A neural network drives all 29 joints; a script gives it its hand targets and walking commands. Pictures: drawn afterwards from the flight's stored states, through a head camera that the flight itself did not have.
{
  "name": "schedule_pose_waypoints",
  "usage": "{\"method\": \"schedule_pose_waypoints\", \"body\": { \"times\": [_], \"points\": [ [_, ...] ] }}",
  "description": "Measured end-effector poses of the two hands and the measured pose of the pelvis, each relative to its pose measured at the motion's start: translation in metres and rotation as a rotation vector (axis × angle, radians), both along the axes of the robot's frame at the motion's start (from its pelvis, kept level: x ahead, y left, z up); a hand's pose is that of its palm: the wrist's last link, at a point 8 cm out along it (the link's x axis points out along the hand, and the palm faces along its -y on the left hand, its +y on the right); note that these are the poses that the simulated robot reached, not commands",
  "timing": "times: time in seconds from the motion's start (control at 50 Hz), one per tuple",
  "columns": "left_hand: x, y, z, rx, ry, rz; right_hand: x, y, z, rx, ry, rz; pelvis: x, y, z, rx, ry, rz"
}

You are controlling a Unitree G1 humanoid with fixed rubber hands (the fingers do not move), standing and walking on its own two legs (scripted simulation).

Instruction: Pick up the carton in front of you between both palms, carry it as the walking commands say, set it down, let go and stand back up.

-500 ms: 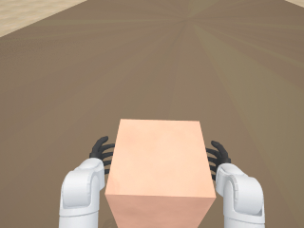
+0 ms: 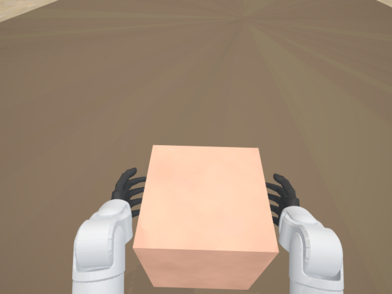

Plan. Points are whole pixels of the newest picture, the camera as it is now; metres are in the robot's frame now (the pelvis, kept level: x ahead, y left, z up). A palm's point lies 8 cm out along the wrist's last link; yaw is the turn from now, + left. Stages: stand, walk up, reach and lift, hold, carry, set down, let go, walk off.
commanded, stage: carry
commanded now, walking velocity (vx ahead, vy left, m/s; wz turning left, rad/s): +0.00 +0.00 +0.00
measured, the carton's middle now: (203, 221) +0.29 +0.00 +0.03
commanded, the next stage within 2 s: none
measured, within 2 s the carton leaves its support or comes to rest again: neither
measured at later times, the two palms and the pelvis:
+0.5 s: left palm (147, 138) +0.46 +0.14 +0.10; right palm (268, 147) +0.46 -0.15 +0.09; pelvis +0.20 -0.01 +0.01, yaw +2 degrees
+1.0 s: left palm (142, 152) +0.46 +0.16 +0.05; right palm (257, 155) +0.47 -0.14 +0.05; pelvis +0.20 +0.00 +0.01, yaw +3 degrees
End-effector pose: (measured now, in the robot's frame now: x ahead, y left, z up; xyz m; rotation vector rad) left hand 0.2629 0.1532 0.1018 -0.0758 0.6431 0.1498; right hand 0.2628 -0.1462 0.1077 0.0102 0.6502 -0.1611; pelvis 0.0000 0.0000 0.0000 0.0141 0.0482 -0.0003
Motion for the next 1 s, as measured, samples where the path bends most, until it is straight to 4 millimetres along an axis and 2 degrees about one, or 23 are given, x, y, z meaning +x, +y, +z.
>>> {"method": "schedule_pose_waypoints", "body": {
  "times": [0.1,0.2,0.28,0.36,0.48,0.6,0.72,0.86,1.0],
  "points": [
    [0.054,0.005,-0.011,-0.014,0.118,-0.023,0.045,0.005,-0.010,0.002,0.118,-0.036,0.043,0.012,0.017,-0.025,0.015,-0.024],
    [0.099,0.003,-0.005,-0.013,0.113,-0.036,0.087,0.004,-0.004,0.002,0.114,-0.049,0.083,0.014,0.027,-0.037,0.020,-0.015],
    [0.132,0.000,0.005,-0.002,0.058,-0.016,0.126,0.000,0.004,0.015,0.058,-0.029,0.118,0.006,0.025,-0.022,0.011,-0.006],
    [0.163,-0.006,0.010,0.039,0.034,-0.003,0.163,-0.006,-0.001,0.043,0.034,-0.008,0.157,-0.002,0.016,-0.016,-0.004,0.003],
    [0.196,-0.009,0.000,0.062,0.090,-0.004,0.196,-0.009,-0.015,0.048,0.090,0.001,0.196,-0.006,0.014,-0.032,0.007,0.027],
    [0.210,-0.005,-0.014,0.051,0.104,0.014,0.218,-0.004,-0.024,0.022,0.104,0.030,0.213,-0.009,0.012,-0.027,0.019,0.039],
    [0.212,0.001,-0.022,0.053,0.092,0.026,0.227,0.002,-0.029,0.003,0.092,0.058,0.219,-0.008,0.013,-0.026,0.021,0.048],
    [0.209,0.006,-0.032,0.074,0.075,0.019,0.224,0.006,-0.040,-0.016,0.074,0.078,0.217,-0.005,0.010,-0.026,0.015,0.052],
    [0.197,0.007,-0.050,0.099,0.079,0.002,0.212,0.008,-0.059,-0.038,0.076,0.094,0.204,-0.004,0.007,-0.024,-0.005,0.052]
  ]
}}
